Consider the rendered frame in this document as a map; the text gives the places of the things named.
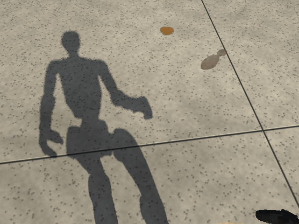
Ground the right robot hand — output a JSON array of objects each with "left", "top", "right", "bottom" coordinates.
[{"left": 255, "top": 209, "right": 299, "bottom": 224}]

